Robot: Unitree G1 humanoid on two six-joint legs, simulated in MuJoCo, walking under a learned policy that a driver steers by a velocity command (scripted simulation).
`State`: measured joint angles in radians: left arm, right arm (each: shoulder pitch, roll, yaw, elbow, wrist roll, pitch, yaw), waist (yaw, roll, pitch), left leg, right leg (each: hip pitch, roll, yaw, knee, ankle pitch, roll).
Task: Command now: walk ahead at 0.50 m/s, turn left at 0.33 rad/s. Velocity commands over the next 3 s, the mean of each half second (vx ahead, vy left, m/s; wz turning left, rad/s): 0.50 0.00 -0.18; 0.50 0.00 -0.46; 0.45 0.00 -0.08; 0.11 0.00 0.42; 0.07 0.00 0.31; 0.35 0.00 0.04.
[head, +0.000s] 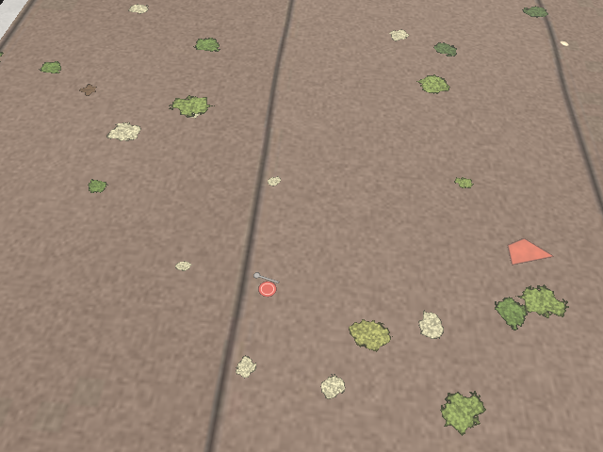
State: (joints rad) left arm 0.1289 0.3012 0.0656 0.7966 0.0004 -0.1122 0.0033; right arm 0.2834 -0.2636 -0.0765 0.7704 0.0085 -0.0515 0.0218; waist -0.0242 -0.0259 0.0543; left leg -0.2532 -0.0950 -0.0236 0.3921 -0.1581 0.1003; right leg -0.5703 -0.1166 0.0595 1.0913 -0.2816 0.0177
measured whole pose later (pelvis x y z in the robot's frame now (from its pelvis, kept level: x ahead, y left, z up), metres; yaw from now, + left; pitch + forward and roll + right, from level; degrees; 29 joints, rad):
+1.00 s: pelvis +0.60 -0.10 +0.00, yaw -25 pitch +1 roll +1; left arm 0.28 0.30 0.05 0.73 -0.02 -0.04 0.00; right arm 0.26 -0.26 -0.06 0.75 -0.01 -0.10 0.02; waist -0.02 -0.04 0.01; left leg -0.25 -0.05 0.00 0.40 -0.18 0.04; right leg -0.50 -0.01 0.07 1.12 -0.35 -0.02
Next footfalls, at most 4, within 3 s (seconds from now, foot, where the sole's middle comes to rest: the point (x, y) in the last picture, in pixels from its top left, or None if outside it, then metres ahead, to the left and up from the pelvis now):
0.32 right None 0.38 -0.16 -0.78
0.82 left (310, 347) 0.70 -0.03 -0.78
1.30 right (443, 301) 0.82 -0.38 -0.78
1.78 left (377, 231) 1.05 -0.23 -0.78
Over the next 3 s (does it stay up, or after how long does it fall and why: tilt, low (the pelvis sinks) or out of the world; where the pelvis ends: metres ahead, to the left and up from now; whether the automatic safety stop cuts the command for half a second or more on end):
stays up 1.13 -0.36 -0.03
